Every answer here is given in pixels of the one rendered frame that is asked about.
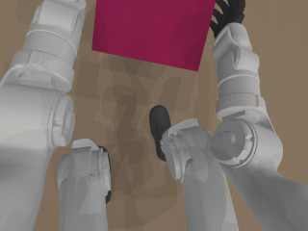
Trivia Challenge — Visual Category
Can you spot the robot right hand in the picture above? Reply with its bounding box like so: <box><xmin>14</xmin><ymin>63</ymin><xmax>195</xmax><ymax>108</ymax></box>
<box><xmin>210</xmin><ymin>0</ymin><xmax>245</xmax><ymax>38</ymax></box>

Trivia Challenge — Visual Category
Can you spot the left robot shin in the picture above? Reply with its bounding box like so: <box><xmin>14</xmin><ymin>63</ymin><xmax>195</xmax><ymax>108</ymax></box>
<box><xmin>57</xmin><ymin>139</ymin><xmax>108</xmax><ymax>196</ymax></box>

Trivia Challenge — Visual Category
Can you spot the robot left upper arm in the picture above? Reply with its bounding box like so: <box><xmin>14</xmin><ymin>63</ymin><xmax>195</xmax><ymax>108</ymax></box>
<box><xmin>0</xmin><ymin>83</ymin><xmax>75</xmax><ymax>231</ymax></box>

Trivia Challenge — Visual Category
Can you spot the robot left forearm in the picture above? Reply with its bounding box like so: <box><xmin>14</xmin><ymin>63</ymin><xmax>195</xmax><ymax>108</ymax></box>
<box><xmin>0</xmin><ymin>0</ymin><xmax>87</xmax><ymax>93</ymax></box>

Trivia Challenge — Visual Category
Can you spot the right robot thigh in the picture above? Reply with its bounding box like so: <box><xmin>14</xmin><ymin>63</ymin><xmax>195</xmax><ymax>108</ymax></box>
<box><xmin>166</xmin><ymin>126</ymin><xmax>240</xmax><ymax>231</ymax></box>

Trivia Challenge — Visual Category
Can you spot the robot right upper arm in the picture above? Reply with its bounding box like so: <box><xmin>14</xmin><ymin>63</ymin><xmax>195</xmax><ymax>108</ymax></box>
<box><xmin>210</xmin><ymin>117</ymin><xmax>308</xmax><ymax>231</ymax></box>

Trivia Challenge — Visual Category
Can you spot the carton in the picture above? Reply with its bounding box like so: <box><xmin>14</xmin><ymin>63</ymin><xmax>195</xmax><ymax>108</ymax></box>
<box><xmin>91</xmin><ymin>0</ymin><xmax>217</xmax><ymax>71</ymax></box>

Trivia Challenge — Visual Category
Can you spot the robot right forearm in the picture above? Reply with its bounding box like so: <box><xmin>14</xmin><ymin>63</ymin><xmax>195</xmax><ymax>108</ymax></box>
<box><xmin>212</xmin><ymin>22</ymin><xmax>276</xmax><ymax>134</ymax></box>

